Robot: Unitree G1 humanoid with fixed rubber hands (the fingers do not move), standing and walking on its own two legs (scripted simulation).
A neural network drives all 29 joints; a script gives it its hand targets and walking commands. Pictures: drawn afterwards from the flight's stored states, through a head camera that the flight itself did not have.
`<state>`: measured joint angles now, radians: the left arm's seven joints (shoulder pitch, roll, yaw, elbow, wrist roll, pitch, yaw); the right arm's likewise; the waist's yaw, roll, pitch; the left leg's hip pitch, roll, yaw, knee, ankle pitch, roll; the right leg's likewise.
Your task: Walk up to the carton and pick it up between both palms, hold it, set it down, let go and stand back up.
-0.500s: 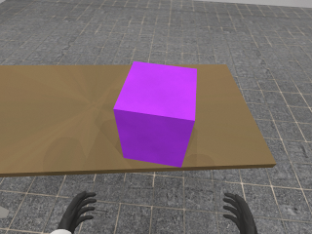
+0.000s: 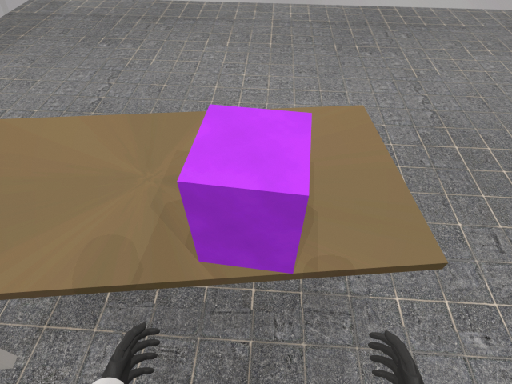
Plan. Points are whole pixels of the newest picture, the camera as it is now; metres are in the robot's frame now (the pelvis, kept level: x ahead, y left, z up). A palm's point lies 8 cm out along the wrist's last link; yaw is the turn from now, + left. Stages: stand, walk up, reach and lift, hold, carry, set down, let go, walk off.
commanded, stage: set down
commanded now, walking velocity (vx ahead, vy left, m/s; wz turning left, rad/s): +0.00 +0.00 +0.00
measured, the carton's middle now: (252, 191) +0.47 +0.05 +0.00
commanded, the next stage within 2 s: let go in 0.20 s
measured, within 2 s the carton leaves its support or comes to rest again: neither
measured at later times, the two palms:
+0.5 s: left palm (129, 374) +0.15 +0.22 -0.08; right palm out of the picture +0.15 -0.23 -0.09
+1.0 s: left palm out of the picture +0.09 +0.30 -0.09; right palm out of the picture +0.10 -0.31 -0.11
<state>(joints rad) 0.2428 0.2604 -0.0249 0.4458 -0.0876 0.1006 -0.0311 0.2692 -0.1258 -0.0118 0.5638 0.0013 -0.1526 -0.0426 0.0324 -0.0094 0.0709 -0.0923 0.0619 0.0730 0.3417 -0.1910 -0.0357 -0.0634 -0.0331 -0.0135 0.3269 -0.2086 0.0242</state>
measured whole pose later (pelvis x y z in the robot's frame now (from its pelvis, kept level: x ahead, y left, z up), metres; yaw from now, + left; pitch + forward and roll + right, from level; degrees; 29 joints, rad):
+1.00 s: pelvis +0.00 -0.01 -0.01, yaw +1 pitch -1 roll +0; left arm 0.26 0.37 0.05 0.78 0.04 -0.01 -0.01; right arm 0.22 -0.38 -0.04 0.90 -0.04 -0.01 0.02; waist 0.01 0.01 -0.02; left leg -0.19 0.07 0.05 0.46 -0.25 -0.04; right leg -0.15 -0.03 -0.03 0.44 -0.27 0.01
